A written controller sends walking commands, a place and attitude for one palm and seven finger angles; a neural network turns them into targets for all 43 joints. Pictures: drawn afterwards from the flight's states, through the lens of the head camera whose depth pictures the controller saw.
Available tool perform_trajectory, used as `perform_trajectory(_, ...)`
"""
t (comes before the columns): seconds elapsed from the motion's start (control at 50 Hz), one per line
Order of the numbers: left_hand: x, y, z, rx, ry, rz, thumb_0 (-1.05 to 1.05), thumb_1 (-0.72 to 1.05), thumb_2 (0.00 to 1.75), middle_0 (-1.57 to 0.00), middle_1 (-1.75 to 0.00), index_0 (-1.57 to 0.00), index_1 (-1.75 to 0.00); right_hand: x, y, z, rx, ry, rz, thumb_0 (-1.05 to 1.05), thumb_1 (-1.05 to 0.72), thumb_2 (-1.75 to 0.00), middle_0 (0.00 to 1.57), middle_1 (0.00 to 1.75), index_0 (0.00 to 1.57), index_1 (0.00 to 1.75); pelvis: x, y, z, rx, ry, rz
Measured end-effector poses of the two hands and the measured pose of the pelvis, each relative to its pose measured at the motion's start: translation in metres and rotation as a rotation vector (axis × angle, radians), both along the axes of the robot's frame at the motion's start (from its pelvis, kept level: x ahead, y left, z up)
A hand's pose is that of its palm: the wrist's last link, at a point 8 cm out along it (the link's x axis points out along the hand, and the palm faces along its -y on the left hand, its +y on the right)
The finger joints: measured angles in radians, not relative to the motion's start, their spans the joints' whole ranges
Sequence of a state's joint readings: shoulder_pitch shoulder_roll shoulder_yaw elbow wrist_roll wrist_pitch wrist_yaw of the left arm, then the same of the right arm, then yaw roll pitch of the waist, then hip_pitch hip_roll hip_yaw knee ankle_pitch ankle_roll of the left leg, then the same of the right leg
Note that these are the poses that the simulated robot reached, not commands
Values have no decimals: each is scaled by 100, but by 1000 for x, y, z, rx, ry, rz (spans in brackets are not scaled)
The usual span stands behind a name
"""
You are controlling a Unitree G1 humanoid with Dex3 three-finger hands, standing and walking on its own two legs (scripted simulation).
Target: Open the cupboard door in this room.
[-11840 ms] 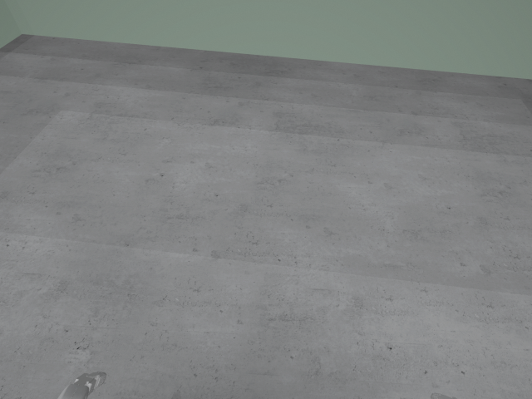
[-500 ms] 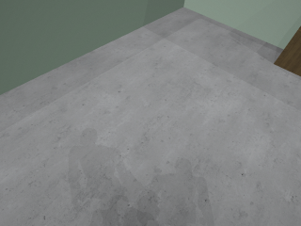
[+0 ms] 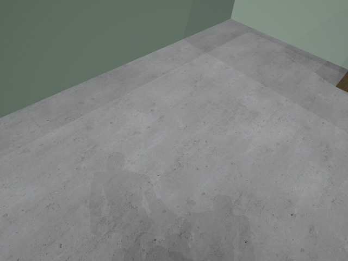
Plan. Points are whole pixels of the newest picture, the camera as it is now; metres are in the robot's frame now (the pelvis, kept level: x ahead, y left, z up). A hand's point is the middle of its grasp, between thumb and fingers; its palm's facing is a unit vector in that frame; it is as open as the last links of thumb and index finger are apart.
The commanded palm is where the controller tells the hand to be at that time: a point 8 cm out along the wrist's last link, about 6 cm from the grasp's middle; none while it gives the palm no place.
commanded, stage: turn or walk to find it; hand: left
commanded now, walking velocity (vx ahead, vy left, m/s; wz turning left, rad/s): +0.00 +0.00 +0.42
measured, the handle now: out of the picture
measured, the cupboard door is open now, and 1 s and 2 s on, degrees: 0 0 0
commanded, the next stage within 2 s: none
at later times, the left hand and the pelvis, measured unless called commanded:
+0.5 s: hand out of the picture +0.01 +0.14 -0.13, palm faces +0.21 -0.93 -0.29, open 7.3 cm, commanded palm none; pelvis -0.04 -0.07 +0.01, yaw +12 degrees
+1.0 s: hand out of the picture -0.17 +0.17 -0.18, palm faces +0.46 -0.86 -0.22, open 7.4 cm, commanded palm none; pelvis -0.08 -0.03 +0.01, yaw +24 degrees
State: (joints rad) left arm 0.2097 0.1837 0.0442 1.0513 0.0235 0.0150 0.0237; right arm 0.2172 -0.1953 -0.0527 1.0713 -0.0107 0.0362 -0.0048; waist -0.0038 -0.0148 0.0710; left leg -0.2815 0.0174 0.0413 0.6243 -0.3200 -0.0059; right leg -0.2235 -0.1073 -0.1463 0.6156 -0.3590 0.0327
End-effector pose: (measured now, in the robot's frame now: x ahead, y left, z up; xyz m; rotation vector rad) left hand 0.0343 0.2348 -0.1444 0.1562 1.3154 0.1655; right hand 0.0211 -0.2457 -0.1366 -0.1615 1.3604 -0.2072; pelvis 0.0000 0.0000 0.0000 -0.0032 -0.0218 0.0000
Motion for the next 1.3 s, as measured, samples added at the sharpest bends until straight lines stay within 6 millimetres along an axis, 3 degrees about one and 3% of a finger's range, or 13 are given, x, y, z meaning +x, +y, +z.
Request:
perform_trajectory(0.08,-6,6,-2,-3,28,18,0,91,90,-20,-30,-20,-30,-1,3,8,-15,-6,25,0,-91,-90,20,30,19,30,-5,1,3,7,15,12)
perform_trajectory(0.2,-1,6,14,23,-13,38,0,91,90,-20,-30,-20,-30,-7,-1,13,1,18,63,0,-91,-90,20,30,20,30,-15,-10,12,-8,39,61)
perform_trajectory(0.36,3,-22,29,91,-140,74,0,91,90,-20,-30,-20,-30,2,-39,-11,49,-7,114,0,-90,-90,20,30,20,30,-29,-49,2,16,35,134)
perform_trajectory(0.48,-37,-49,45,107,-131,143,0,91,90,-20,-30,-20,-30,29,-65,-4,56,-46,174,0,-91,-90,20,30,20,30,-36,-69,12,49,10,192)
perform_trajectory(0.62,-88,-69,41,78,-69,240,0,91,90,-20,-30,-20,-30,50,-75,5,29,-50,265,0,-91,-90,20,30,19,30,-41,-77,16,44,14,267)
perform_trajectory(0.7,-123,-74,31,51,-23,300,0,91,90,-20,-30,-20,-30,61,-64,8,11,-35,334,0,-91,-90,20,30,19,30,-47,-74,15,35,20,305)
perform_trajectory(0.78,-163,-72,20,20,38,359,0,91,90,-20,-30,-20,-30,78,-39,13,0,-62,409,0,-91,-90,20,30,19,30,-57,-65,11,20,24,339)
perform_trajectory(0.88,-212,-55,-4,-15,102,441,0,91,90,-20,-30,-20,-30,96,6,20,-12,-155,502,0,-91,-90,20,30,19,30,-71,-45,0,-2,19,390)
perform_trajectory(0.94,-227,-42,-5,-16,130,466,0,91,90,-20,-30,-20,-30,96,27,30,-8,-190,536,0,-91,-90,20,30,19,30,-78,-37,4,-7,8,399)
perform_trajectory(1.04,-223,-20,7,-1,70,490,0,91,90,-20,-30,-20,-30,85,45,40,-5,-189,561,0,-90,-90,20,30,20,30,-86,-27,16,-34,6,436)
perform_trajectory(1.12,-211,-6,14,26,1,489,0,91,90,-20,-30,-20,-30,72,48,40,7,-172,560,0,-90,-90,20,30,20,30,-90,-25,19,-33,9,459)
perform_trajectory(1.2,-195,0,20,51,-51,484,0,91,90,-20,-30,-20,-30,55,38,35,13,-139,546,0,-90,-90,20,30,20,30,-93,-29,19,-25,14,482)
perform_trajectory(1.3,-171,-5,28,75,-112,476,0,91,90,-20,-30,-20,-30,32,13,24,13,-67,528,0,-90,-90,20,30,20,30,-94,-41,17,-18,21,523)
